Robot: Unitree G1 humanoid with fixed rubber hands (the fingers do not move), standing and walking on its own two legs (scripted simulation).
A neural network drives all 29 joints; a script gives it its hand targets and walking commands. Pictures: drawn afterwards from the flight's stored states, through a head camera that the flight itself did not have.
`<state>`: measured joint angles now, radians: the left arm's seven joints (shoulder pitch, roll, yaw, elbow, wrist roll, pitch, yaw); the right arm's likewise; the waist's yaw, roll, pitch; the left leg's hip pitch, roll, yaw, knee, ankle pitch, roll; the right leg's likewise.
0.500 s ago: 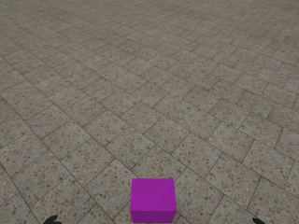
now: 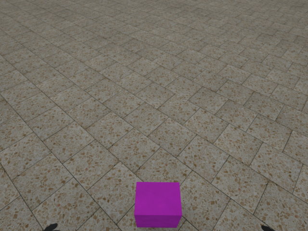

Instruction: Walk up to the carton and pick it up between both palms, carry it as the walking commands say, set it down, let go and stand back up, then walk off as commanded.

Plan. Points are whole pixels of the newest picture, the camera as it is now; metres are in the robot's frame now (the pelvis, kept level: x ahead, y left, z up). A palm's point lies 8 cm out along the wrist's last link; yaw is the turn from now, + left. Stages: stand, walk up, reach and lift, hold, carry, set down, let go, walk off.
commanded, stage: stand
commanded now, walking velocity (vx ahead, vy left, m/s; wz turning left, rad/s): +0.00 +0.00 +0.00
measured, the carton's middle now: (157, 205) +0.37 -0.01 -0.65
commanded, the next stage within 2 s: walk off in 0.12 s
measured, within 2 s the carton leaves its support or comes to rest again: neither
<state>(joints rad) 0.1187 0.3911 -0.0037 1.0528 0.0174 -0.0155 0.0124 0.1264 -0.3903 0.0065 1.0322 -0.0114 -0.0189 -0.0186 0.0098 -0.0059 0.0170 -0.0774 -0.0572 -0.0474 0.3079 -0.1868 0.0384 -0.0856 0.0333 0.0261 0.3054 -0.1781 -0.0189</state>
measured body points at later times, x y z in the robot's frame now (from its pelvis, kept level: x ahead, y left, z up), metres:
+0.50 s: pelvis +0.02 +0.00 -0.01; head +0.01 +0.00 +0.44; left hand +0.07 +0.29 -0.15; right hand +0.07 -0.30 -0.14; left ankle -0.01 +0.09 -0.75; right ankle -0.01 -0.11 -0.75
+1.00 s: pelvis +0.13 -0.04 -0.01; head +0.14 -0.04 +0.44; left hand +0.10 +0.19 -0.17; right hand +0.19 -0.28 -0.16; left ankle +0.15 +0.09 -0.75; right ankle +0.06 -0.13 -0.75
